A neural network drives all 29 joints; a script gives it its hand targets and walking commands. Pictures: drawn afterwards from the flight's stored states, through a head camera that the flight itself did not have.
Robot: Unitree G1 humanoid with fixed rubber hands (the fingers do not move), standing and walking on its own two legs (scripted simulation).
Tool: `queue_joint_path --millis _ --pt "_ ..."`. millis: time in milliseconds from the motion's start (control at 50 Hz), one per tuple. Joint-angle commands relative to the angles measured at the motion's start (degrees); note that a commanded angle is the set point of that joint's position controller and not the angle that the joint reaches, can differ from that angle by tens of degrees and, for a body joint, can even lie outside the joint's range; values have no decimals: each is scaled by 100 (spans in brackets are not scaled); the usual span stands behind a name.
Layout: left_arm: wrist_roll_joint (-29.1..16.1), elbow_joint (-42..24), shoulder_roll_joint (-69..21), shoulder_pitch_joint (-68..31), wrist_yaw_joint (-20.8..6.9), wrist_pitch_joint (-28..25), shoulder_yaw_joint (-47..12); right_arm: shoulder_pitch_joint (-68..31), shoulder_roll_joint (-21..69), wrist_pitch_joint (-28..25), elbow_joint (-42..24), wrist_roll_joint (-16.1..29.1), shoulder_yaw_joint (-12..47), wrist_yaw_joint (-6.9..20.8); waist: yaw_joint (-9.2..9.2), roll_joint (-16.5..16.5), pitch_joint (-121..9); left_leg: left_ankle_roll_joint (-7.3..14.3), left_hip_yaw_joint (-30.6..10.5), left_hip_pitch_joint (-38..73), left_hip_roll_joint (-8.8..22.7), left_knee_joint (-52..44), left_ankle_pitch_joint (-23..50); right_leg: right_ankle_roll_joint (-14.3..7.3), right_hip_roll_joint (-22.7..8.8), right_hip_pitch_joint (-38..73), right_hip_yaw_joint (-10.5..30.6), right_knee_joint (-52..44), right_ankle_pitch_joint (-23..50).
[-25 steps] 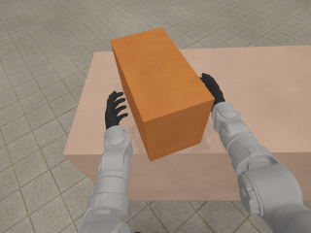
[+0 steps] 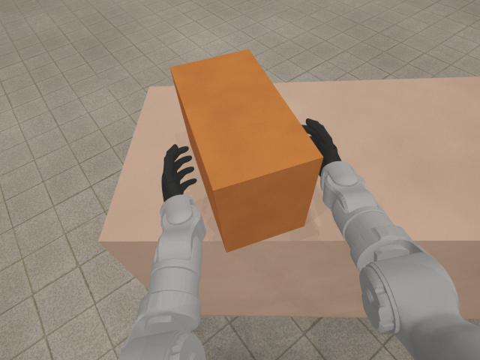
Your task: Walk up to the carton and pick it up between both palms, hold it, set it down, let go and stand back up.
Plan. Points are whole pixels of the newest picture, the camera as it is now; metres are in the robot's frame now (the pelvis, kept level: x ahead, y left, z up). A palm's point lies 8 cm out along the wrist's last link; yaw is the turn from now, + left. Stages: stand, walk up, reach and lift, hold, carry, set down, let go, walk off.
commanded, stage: reach and lift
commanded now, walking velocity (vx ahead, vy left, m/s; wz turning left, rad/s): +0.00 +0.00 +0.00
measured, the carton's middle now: (237, 147) +0.51 +0.11 +0.03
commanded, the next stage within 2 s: none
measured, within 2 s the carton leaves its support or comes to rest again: leaves its support in 1.62 s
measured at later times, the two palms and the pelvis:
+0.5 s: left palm (161, 198) +0.35 +0.21 +0.07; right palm (315, 172) +0.44 -0.04 +0.07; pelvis +0.00 +0.00 +0.01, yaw +2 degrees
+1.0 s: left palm (161, 198) +0.35 +0.21 +0.07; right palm (314, 173) +0.44 -0.04 +0.07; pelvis +0.00 +0.00 +0.01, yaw +2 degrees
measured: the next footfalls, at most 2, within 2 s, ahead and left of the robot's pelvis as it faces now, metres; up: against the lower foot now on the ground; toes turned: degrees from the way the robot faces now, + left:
none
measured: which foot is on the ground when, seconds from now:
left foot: down 0.00-1.00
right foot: down 0.00-1.00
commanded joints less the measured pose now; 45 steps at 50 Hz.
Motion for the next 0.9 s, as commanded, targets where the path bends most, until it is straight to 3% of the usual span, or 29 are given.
queue_joint_path --millis 0,40,80,180,260,400,460,600,680,740,800,880 --pt "265 -1150 -1233 -2752 -301 -342 -759 -3379 1251 -319 -1231 -400 77 341 91 -806 -3715 393 308 1668 -422 305 1826 754 -524 2047 208 -17 3107" --pt "431 -932 -2006 -2933 -583 -256 -926 -3433 2272 -322 -1217 -822 -19 577 46 -876 -3845 420 313 1699 -447 213 1803 807 -547 2324 169 -42 3323" --pt "596 -857 -2397 -3054 -783 -259 -1074 -3306 2707 -487 -1180 -1267 -280 730 -75 -803 -4107 411 359 1872 -445 155 1967 856 -575 2539 53 -4 3766" --pt "971 -323 -2519 -2870 -959 -367 -836 -3170 2774 -812 -807 -2169 -975 845 -74 -776 -3822 385 468 1995 -389 22 1994 826 -603 2465 -156 -154 3490" --pt "1025 -206 -2620 -2815 -958 -338 -847 -3118 2682 -958 -576 -2521 -1283 917 -159 -605 -3428 366 549 2249 -376 -31 2069 718 -526 2114 -311 -297 2895" --pt "1031 -195 -2599 -2843 -891 -248 -999 -3069 2566 -960 -217 -2600 -1517 918 -204 -306 -2970 360 596 2652 -315 -47 2081 524 -433 1407 -413 -582 1655" --pt "1003 -234 -2635 -2896 -846 -224 -1081 -3056 2701 -926 -155 -2565 -1512 909 -184 -224 -2981 354 609 2653 -309 -45 2019 490 -442 1387 -379 -608 1471" --pt "1035 -202 -2568 -2911 -844 -214 -1034 -3017 2752 -907 -229 -2593 -1592 887 -141 -254 -3044 403 667 2365 -284 -120 1639 523 -496 1558 -356 -615 1373" --pt "1039 -66 -2530 -2961 -922 -228 -940 -3127 2863 -965 -398 -2616 -1523 846 -72 -408 -3092 453 664 2088 -313 -171 1486 597 -567 1927 -296 -538 1699" --pt "1057 -41 -2535 -2971 -950 -244 -972 -3009 2861 -978 -266 -2722 -1693 856 -180 -402 -2917 455 635 2152 -304 -217 1468 603 -588 1836 -329 -617 1639" --pt "1078 -23 -2540 -2956 -978 -300 -976 -3083 2872 -1072 -374 -2725 -1561 826 -151 -440 -2984 452 643 2067 -311 -196 1586 628 -622 2013 -297 -528 2030" --pt "1055 45 -2494 -3038 -990 -321 -932 -3074 2919 -1062 -245 -2757 -1618 813 -158 -536 -2905 475 659 1965 -331 -213 1420 640 -624 2030 -287 -522 1952"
